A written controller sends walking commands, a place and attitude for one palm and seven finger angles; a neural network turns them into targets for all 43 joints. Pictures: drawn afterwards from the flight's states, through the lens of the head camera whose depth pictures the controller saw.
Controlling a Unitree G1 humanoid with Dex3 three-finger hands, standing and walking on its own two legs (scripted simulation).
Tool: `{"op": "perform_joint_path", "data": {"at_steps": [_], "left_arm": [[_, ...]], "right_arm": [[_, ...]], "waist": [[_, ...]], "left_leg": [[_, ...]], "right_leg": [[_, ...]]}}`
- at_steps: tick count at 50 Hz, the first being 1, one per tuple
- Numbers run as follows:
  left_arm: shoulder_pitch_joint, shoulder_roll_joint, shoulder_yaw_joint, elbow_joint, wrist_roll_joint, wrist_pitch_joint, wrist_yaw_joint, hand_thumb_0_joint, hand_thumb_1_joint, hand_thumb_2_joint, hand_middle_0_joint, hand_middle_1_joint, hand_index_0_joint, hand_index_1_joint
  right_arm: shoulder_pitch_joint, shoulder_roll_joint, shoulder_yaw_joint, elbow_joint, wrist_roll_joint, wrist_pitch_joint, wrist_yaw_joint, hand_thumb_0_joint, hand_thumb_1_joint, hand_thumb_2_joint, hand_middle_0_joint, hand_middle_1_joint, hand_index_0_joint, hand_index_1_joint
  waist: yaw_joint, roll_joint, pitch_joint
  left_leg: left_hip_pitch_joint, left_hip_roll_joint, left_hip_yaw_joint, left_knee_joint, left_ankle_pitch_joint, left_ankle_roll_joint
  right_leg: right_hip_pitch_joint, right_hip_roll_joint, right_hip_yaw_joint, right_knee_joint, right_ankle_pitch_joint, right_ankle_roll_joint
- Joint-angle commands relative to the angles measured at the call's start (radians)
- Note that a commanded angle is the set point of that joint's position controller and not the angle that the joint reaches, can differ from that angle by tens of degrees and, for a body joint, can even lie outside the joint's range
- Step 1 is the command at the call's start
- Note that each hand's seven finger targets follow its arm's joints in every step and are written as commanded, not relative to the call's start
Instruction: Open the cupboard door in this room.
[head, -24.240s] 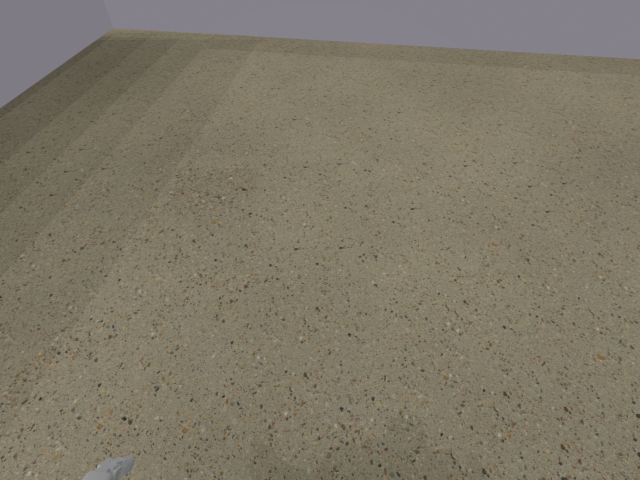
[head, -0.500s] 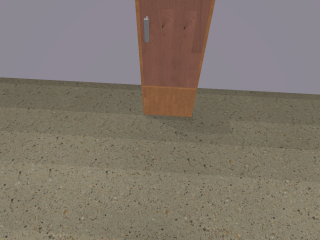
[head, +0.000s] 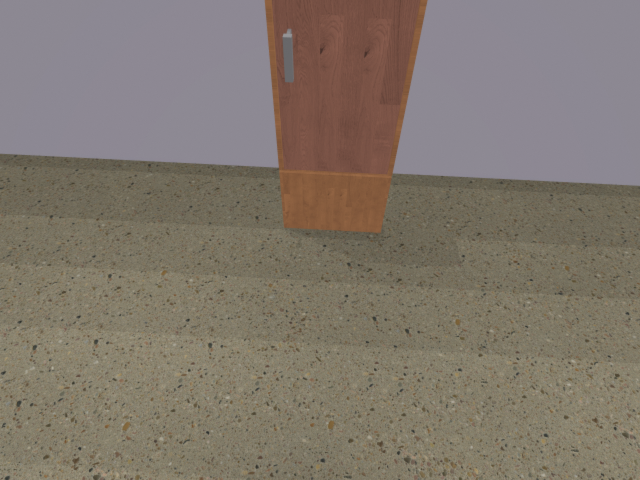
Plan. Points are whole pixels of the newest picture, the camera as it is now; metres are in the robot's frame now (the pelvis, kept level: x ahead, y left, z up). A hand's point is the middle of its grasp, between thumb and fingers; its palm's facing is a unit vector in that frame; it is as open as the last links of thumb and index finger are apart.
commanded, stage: look at it before walking up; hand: left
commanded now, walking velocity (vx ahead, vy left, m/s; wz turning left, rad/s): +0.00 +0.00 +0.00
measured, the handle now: (289, 55) +1.14 +0.15 -0.01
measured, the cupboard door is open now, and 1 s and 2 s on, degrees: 0 0 0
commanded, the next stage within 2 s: walk to a spot facing it in 0.20 s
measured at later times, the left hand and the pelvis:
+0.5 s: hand out of the picture -0.01 +0.18 -0.18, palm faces +0.03 -0.98 -0.18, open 7.4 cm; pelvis +0.01 +0.00 -0.01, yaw -1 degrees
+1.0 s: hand (224, 395) +0.28 +0.18 -0.19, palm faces -0.19 -0.97 -0.15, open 7.4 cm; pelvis +0.17 +0.02 -0.02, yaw -13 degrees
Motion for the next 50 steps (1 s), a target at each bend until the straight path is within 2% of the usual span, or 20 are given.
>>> {"op": "perform_joint_path", "data": {"at_steps": [1,15,19,23,25,26,28,30,31,32,33,34,35,36,38,40,43,45,48,50], "left_arm": [[0.084,0.107,0.014,-0.017,-0.001,-0.004,0.006,0.0,0.9,0.9,-0.2,-0.3,-0.2,-0.3],[0.05,0.145,0.023,-0.029,-0.001,-0.007,0.002,0.0,0.9,0.9,-0.2,-0.3,-0.2,-0.3],[0.076,0.114,0.025,-0.012,0.002,0.008,-0.008,0.0,0.9,0.9,-0.2,-0.3,-0.2,-0.3],[0.101,0.142,0.046,-0.021,0.01,0.013,-0.027,0.0,0.9,0.9,-0.2,-0.3,-0.2,-0.3],[0.142,0.167,0.061,-0.015,0.011,0.009,-0.027,0.0,0.9,0.9,-0.2,-0.3,-0.2,-0.3],[0.166,0.183,0.068,-0.008,0.01,0.005,-0.024,0.0,0.9,0.9,-0.2,-0.3,-0.2,-0.3],[0.207,0.182,0.071,0.005,0.011,-0.009,-0.021,0.0,0.9,0.9,-0.2,-0.3,-0.2,-0.3],[0.166,0.18,0.075,-0.001,0.014,-0.017,-0.02,0.0,0.9,0.9,-0.2,-0.3,-0.2,-0.3],[0.098,0.17,0.073,-0.022,0.008,-0.016,-0.023,0.0,0.9,0.9,-0.2,-0.3,-0.2,-0.3],[0.047,0.108,0.066,-0.058,0.0,-0.018,-0.033,0.0,0.9,0.9,-0.2,-0.3,-0.2,-0.3],[-0.04,0.061,0.048,-0.108,0.0,-0.027,-0.038,0.0,0.9,0.9,-0.2,-0.3,-0.2,-0.3],[-0.069,0.093,0.057,-0.107,0.009,-0.021,-0.026,0.0,0.9,0.9,-0.2,-0.3,-0.2,-0.3],[-0.045,0.087,0.062,-0.09,0.008,-0.015,-0.025,0.0,0.9,0.9,-0.2,-0.3,-0.2,-0.3],[-0.02,0.072,0.062,-0.08,0.007,-0.01,-0.034,0.0,0.9,0.9,-0.2,-0.3,-0.2,-0.3],[-0.017,0.052,0.064,-0.079,0.011,0.002,-0.049,0.0,0.9,0.9,-0.2,-0.3,-0.2,-0.3],[-0.015,0.029,0.067,-0.094,0.017,0.02,-0.055,0.0,0.9,0.9,-0.2,-0.3,-0.2,-0.3],[-0.055,0.025,0.072,-0.14,0.012,0.032,-0.068,0.0,0.9,0.9,-0.2,-0.3,-0.2,-0.3],[-0.127,0.019,0.067,-0.183,0.012,0.031,-0.076,0.0,0.9,0.9,-0.2,-0.3,-0.2,-0.3],[-0.172,0.03,0.062,-0.21,0.007,0.019,-0.077,0.0,0.9,0.9,-0.2,-0.3,-0.2,-0.3],[-0.047,0.07,0.074,-0.183,0.01,0.007,-0.073,0.0,0.9,0.9,-0.2,-0.3,-0.2,-0.3]], "right_arm": [[0.066,-0.093,-0.01,-0.026,0.0,-0.014,-0.003,0.0,-0.9,-0.9,0.2,0.3,0.2,0.3],[0.043,-0.13,-0.016,-0.036,0.0,-0.019,-0.004,0.0,-0.9,-0.9,0.2,0.3,0.2,0.3],[0.07,-0.098,-0.02,-0.031,-0.009,-0.006,0.008,0.0,-0.9,-0.9,0.2,0.3,0.2,0.3],[0.046,-0.111,-0.036,-0.07,-0.013,-0.001,0.019,0.0,-0.9,-0.9,0.2,0.3,0.2,0.3],[0.017,-0.091,-0.035,-0.098,-0.014,-0.005,0.025,0.0,-0.9,-0.9,0.2,0.3,0.2,0.3],[-0.01,-0.082,-0.034,-0.116,-0.015,-0.008,0.03,0.0,-0.9,-0.9,0.2,0.3,0.2,0.3],[-0.07,-0.087,-0.035,-0.154,-0.014,-0.021,0.035,0.0,-0.9,-0.9,0.2,0.3,0.2,0.3],[-0.023,-0.082,-0.032,-0.149,-0.008,-0.037,0.033,0.0,-0.9,-0.9,0.2,0.3,0.2,0.3],[0.095,-0.084,-0.033,-0.115,-0.007,-0.046,0.029,0.0,-0.9,-0.9,0.2,0.3,0.2,0.3],[0.287,-0.162,-0.054,-0.05,-0.019,-0.059,0.016,0.0,-0.9,-0.9,0.2,0.3,0.2,0.3],[0.469,-0.234,-0.077,0.013,-0.025,-0.064,0.005,0.0,-0.9,-0.9,0.2,0.3,0.2,0.3],[0.471,-0.188,-0.055,0.032,-0.025,-0.055,-0.003,0.0,-0.9,-0.9,0.2,0.3,0.2,0.3],[0.406,-0.132,-0.035,0.014,-0.023,-0.053,-0.006,0.0,-0.9,-0.9,0.2,0.3,0.2,0.3],[0.327,-0.1,-0.028,-0.021,-0.022,-0.058,-0.004,0.0,-0.9,-0.9,0.2,0.3,0.2,0.3],[0.275,-0.085,-0.028,-0.044,-0.019,-0.073,-0.004,0.0,-0.9,-0.9,0.2,0.3,0.2,0.3],[0.275,-0.069,-0.02,-0.045,-0.017,-0.078,-0.005,0.0,-0.9,-0.9,0.2,0.3,0.2,0.3],[0.247,-0.054,-0.017,-0.05,-0.013,-0.081,-0.007,0.0,-0.9,-0.9,0.2,0.3,0.2,0.3],[0.247,-0.055,-0.019,-0.05,-0.015,-0.08,-0.006,0.0,-0.9,-0.9,0.2,0.3,0.2,0.3],[0.267,-0.085,-0.032,-0.04,-0.014,-0.071,-0.01,0.0,-0.9,-0.9,0.2,0.3,0.2,0.3],[0.232,-0.147,-0.053,-0.057,-0.003,-0.07,-0.01,0.0,-0.9,-0.9,0.2,0.3,0.2,0.3]], "waist": [[0.0,-0.008,0.025],[-0.001,-0.001,0.012],[-0.001,0.0,0.054],[0.012,-0.052,0.148],[0.031,-0.13,0.184],[0.042,-0.17,0.209],[0.057,-0.156,0.203],[0.015,-0.123,0.146],[-0.057,-0.066,0.082],[-0.13,0.173,0.009],[-0.17,0.371,-0.005],[-0.155,0.311,0.058],[-0.115,0.233,0.107],[-0.073,0.126,0.123],[-0.034,0.035,0.124],[-0.01,0.086,0.131],[0.018,0.138,0.144],[0.012,0.156,0.173],[0.011,0.155,0.153],[0.074,0.159,0.04]], "left_leg": [[0.045,0.079,-0.089,-0.036,0.271,0.032],[0.061,0.083,-0.093,-0.041,0.289,0.036],[0.027,0.074,-0.059,-0.02,-0.051,0.029],[-0.096,0.061,-0.039,0.068,-0.262,0.035],[-0.222,0.017,0.024,0.206,-0.249,0.023],[-0.298,0.009,0.04,0.272,-0.237,0.017],[-0.389,0.024,0.024,0.335,-0.26,0.013],[-0.279,0.035,-0.001,0.215,-0.24,0.018],[-0.021,0.027,-0.011,0.05,-0.148,0.032],[0.254,0.155,-0.216,-0.069,-0.056,0.074],[0.399,0.367,-0.462,-0.142,0.191,0.099],[0.327,0.393,-0.41,-0.128,0.363,0.076],[0.233,0.385,-0.318,-0.124,0.433,0.08],[0.184,0.359,-0.231,-0.124,0.419,0.094],[0.151,0.31,-0.119,-0.143,0.413,0.076],[0.106,0.255,-0.016,-0.159,0.441,0.026],[0.09,0.216,0.078,-0.195,0.452,0.033],[0.114,0.207,0.128,-0.204,0.517,0.047],[0.18,0.207,0.178,-0.112,0.889,0.056],[0.255,0.232,0.196,0.049,1.119,0.058]], "right_leg": [[-0.073,-0.102,0.075,-0.066,0.354,-0.015],[-0.059,-0.103,0.076,-0.072,0.365,-0.021],[-0.123,-0.09,0.095,-0.076,-0.018,-0.034],[-0.195,-0.101,0.169,-0.099,-0.269,-0.074],[-0.146,-0.158,0.283,-0.16,-0.332,-0.121],[-0.114,-0.204,0.357,-0.199,-0.33,-0.153],[-0.024,-0.254,0.411,-0.175,-0.101,-0.203],[-0.037,-0.238,0.334,-0.062,0.125,-0.193],[-0.184,-0.172,0.24,0.076,0.198,-0.147],[-0.39,-0.017,0.096,0.402,0.182,-0.08],[-0.641,0.062,0.0,0.691,-0.207,-0.033],[-0.667,0.016,0.089,0.813,-0.202,-0.049],[-0.65,-0.029,0.114,0.859,-0.135,-0.051],[-0.633,-0.052,0.105,0.886,-0.08,-0.048],[-0.643,-0.052,0.074,0.919,-0.009,-0.038],[-0.654,-0.035,0.051,0.949,0.057,-0.034],[-0.682,-0.024,-0.008,0.864,0.114,-0.027],[-0.682,-0.024,-0.059,0.692,0.138,-0.025],[-0.525,0.048,-0.152,0.414,0.117,-0.054],[-0.376,0.094,-0.166,0.328,0.142,-0.083]]}}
